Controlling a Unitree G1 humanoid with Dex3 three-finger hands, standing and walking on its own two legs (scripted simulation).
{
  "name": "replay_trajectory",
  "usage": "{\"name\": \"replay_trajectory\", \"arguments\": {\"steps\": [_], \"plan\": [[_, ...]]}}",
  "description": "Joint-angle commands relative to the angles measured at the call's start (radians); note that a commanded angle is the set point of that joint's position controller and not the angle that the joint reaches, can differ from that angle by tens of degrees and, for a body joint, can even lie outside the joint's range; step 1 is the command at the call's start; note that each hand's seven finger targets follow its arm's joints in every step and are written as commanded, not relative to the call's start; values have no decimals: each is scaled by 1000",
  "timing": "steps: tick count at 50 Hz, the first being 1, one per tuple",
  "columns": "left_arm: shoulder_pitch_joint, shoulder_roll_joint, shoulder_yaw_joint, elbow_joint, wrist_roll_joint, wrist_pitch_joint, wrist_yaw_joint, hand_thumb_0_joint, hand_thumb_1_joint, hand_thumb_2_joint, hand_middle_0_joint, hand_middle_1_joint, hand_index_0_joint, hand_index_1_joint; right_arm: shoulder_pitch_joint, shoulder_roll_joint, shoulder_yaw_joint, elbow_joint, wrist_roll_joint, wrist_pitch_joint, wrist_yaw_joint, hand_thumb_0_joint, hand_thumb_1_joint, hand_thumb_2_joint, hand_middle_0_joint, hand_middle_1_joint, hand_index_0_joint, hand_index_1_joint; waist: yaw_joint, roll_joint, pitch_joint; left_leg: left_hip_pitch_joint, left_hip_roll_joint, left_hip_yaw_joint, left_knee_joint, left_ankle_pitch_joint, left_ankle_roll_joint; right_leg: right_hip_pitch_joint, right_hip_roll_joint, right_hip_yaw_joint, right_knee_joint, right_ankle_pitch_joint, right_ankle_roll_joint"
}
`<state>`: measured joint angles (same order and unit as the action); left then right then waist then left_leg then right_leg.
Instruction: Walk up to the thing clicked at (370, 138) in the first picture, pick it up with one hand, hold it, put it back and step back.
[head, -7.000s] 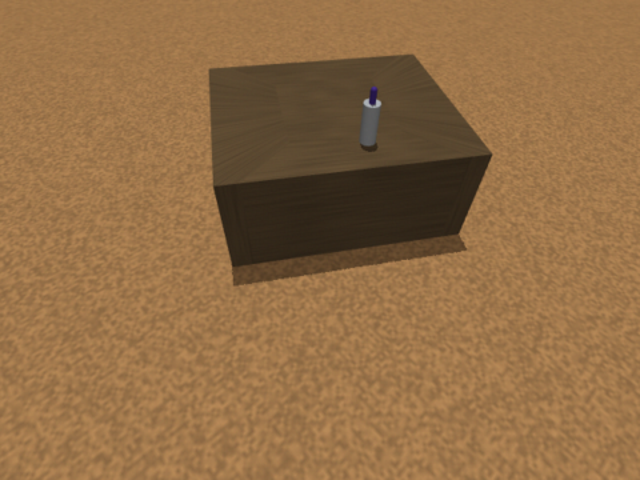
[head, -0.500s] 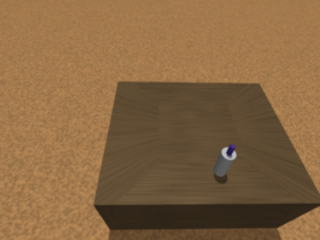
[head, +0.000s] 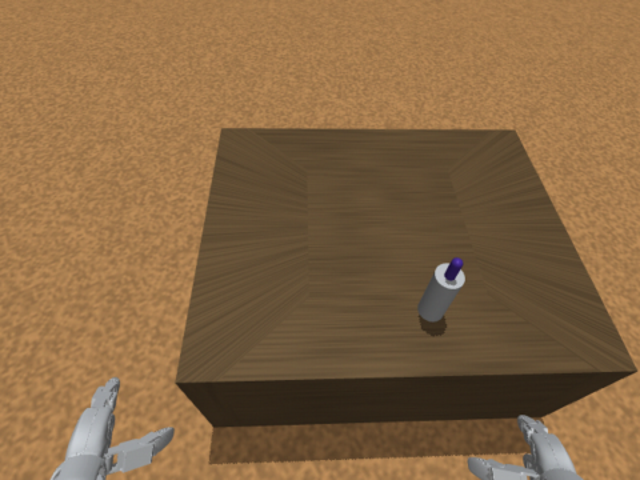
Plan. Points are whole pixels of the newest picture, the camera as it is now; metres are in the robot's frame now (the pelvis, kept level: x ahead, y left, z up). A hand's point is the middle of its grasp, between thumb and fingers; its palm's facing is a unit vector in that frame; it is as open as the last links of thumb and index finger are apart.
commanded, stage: go down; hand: right
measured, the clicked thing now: (443, 287) +0.51 -0.24 -0.24
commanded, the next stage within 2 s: none
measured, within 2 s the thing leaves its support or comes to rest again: neither
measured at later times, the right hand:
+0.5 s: hand (523, 478) +0.16 -0.26 -0.12, palm faces +0.06 +0.94 -0.33, open 17.4 cm
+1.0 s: hand (555, 441) +0.20 -0.30 -0.09, palm faces +0.16 +0.93 -0.33, open 17.6 cm
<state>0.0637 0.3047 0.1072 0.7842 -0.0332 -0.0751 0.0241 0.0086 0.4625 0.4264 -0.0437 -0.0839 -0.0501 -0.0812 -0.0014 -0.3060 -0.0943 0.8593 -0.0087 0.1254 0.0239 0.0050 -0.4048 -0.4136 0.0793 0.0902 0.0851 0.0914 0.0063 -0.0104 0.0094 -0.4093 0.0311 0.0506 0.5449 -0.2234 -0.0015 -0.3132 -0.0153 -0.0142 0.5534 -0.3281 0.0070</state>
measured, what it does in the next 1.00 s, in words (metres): stands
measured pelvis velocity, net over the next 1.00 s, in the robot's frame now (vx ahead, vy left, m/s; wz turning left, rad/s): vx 0.01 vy -0.01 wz -0.03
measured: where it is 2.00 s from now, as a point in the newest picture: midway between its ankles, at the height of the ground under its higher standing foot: outside the picture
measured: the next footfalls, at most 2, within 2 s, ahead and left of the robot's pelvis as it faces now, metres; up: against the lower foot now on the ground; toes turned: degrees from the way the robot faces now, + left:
none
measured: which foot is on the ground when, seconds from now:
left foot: down 0.00-1.00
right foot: down 0.00-1.00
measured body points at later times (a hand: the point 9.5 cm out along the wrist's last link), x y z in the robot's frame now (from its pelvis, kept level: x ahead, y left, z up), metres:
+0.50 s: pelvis +0.01 -0.01 -0.02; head +0.04 -0.01 +0.43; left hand +0.17 +0.27 -0.10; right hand +0.16 -0.31 -0.10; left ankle +0.03 +0.12 -0.73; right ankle -0.03 -0.12 -0.73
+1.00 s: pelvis +0.01 -0.01 -0.03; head +0.04 -0.02 +0.42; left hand +0.18 +0.25 -0.07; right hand +0.19 -0.34 -0.07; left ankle +0.03 +0.12 -0.73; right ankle -0.03 -0.12 -0.73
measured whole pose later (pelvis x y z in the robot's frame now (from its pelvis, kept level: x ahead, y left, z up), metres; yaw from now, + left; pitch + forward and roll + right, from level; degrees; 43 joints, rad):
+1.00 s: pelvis +0.01 -0.01 -0.03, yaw -2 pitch +9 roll +1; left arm 0.38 0.25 0.03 0.33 -0.03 -0.12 0.12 -0.01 -0.55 0.07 -0.06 -0.05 -0.06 -0.06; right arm 0.22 -0.42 -0.24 0.26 0.03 0.37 0.10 -0.01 0.58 -0.04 0.04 0.06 0.06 0.06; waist 0.01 0.00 -0.12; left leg -0.59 0.04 0.09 0.83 -0.39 -0.01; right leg -0.52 -0.01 0.03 0.88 -0.51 0.00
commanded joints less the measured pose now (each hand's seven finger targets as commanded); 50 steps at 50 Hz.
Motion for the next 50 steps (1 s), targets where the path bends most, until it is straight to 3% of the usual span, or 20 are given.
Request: {"name": "replay_trajectory", "arguments": {"steps": [1, 3, 7, 8, 11, 15, 21, 25, 29, 30, 31, 32, 35, 38, 40, 42, 43, 47, 49, 50], "plan": [[160, 140, 45, -60, -8, -7, 0, 0, -16, 136, -30, -44, -40, -32, 68, -215, -34, -203, -10, 101, 20, 0, 89, -107, 60, 42, 62, 41, 12, -38, -165, 143, -27, 16, -44, 201, 8, -27, 22, -15, -50, 264, -16], [30, 172, 62, -190, -9, -23, -2, 0, -79, 143, -35, -41, -37, -39, 3, -200, -28, -289, -8, 128, 18, 0, 161, -123, 43, 53, 53, 52, 12, -22, -192, 118, -29, 19, -28, 128, 10, -54, 12, -3, -40, 209, -10], [73, 161, 67, -169, -1, -39, -4, 0, -307, 92, -51, -49, -52, -47, 50, -197, -30, -358, -12, 146, 16, 0, 365, -93, 28, 60, 46, 59, 12, -24, -134, 56, -28, 24, -1, 61, 15, -101, 11, 10, -19, 145, -15], [42, 187, 82, -223, 3, -53, 0, 0, -387, 78, -57, -51, -56, -51, 48, -205, -37, -397, -14, 142, 13, 0, 439, -83, 21, 62, 42, 62, 12, -21, -179, 65, -25, 22, 15, 82, 16, -89, 10, 16, -6, 175, -13], [28, 170, 71, -278, 13, -82, 14, 0, -488, 64, -62, -53, -59, -56, 58, -204, -48, -462, -18, 130, 1, 0, 523, -65, 18, 63, 39, 63, 4, -3, -242, 78, -21, 16, 56, 119, 13, -81, 7, 24, 41, 235, -10], [82, 153, 60, -306, 20, -100, 38, 0, -525, 66, -59, -50, -53, -57, 120, -211, -71, -500, -13, 126, -20, 0, 545, -50, 23, 59, 41, 59, -13, -1, -264, 69, -15, 10, 85, 101, 11, -113, 12, 26, 75, 203, -14], [163, 142, 52, -333, 22, -92, 61, 0, -543, 58, -52, -49, -48, -54, 222, -219, -86, -561, -4, 180, -16, 0, 594, -21, 30, 54, 45, 54, -9, -43, -262, 48, -21, 23, 119, 124, 14, -128, 8, 31, 103, 293, 3], [181, 127, 44, -338, 15, -88, 62, 0, -546, 54, -52, -51, -49, -54, 201, -228, -87, -609, 3, 216, 6, 0, 611, -23, 26, 56, 43, 56, 4, -33, -180, 0, -17, 25, 106, 51, 10, -193, 18, 21, 99, 139, -9], [166, 157, 60, -431, 10, -97, 62, 0, -552, 54, -54, -52, -51, -55, 231, -223, -85, -655, 4, 239, 24, 0, 611, -30, 20, 60, 40, 60, 8, -17, -190, -25, -23, 31, 137, 50, 10, -193, 7, 35, 119, 179, -2], [216, 121, 37, -371, 10, -92, 60, 0, -552, 55, -55, -50, -52, -54, 222, -234, -92, -675, 4, 240, 27, 0, 611, -38, 13, 64, 37, 64, 2, -39, -183, -32, -21, 29, 143, 49, 11, -196, 9, 33, 127, 183, 0], [167, 166, 67, -481, 9, -102, 65, 0, -556, 56, -55, -51, -51, -55, 237, -237, -104, -681, 5, 241, 28, 0, 611, -34, 17, 62, 39, 61, 8, -4, -214, -18, -19, 29, 149, 67, 9, -191, 8, 36, 140, 205, -2], [246, 102, 32, -382, 9, -93, 61, 0, -557, 59, -56, -51, -52, -56, 233, -244, -110, -717, 4, 240, 29, 0, 611, -39, 15, 64, 37, 64, -5, -49, -221, -19, -17, 25, 158, 81, 11, -188, 11, 34, 150, 222, 1], [212, 140, 62, -501, 9, -100, 67, 0, -560, 63, -54, -53, -50, -58, 266, -243, -123, -748, 4, 241, 26, 0, 611, -34, 20, 60, 40, 60, 2, -35, -274, -12, -16, 22, 181, 112, 9, -177, 11, 36, 173, 266, 3], [252, 108, 34, -489, 8, -95, 74, 0, -565, 67, -55, -49, -47, -58, 253, -254, -133, -778, 5, 240, 29, 0, 611, -32, 23, 60, 42, 60, 2, -45, -270, -30, -14, 19, 188, 98, 9, -190, 13, 35, 188, 248, 2], [225, 133, 52, -546, 6, -101, 86, 0, -567, 69, -55, -50, -48, -59, 205, -292, -170, -798, 9, 236, 25, 0, 611, -35, 23, 60, 42, 60, 9, -15, -291, -25, -11, 18, 187, 93, 4, -196, 13, 38, 194, 213, -4], [263, 91, 8, -551, 7, -99, 91, 0, -567, 69, -55, -51, -49, -58, 198, -311, -195, -812, 10, 228, 25, 0, 608, -36, 25, 60, 44, 60, -1, -44, -306, -11, -7, 14, 199, 126, 6, -190, 17, 39, 204, 258, 1], [250, 112, 26, -596, 4, -101, 99, 0, -564, 67, -55, -50, -49, -57, 186, -325, -207, -808, 14, 222, 28, 0, 602, -30, 30, 58, 47, 58, 11, -19, -311, -11, -7, 14, 196, 125, 3, -190, 16, 40, 207, 246, -3], [314, 66, -29, -616, -1, -102, 117, 0, -566, 70, -54, -48, -46, -56, 98, -378, -268, -787, 33, 192, 54, 0, 583, -29, 38, 57, 52, 57, 19, -51, -291, -2, 2, 3, 184, 125, 1, -190, 23, 36, 199, 209, -5], [343, 87, -12, -604, -3, -104, 123, 0, -561, 68, -52, -48, -46, -55, 49, -411, -299, -743, 51, 181, 75, 0, 569, -27, 40, 54, 52, 54, 26, -83, -254, -20, 1, 0, 180, 108, 3, -193, 19, 41, 192, 206, -3], [295, 119, 10, -632, -4, -110, 126, 0, -559, 65, -53, -48, -49, -53, 1, -434, -321, -724, 61, 173, 87, 0, 584, -33, 35, 58, 50, 58, 28, -88, -257, -25, 1, 0, 176, 105, 4, -191, 18, 45, 191, 204, -3]]}}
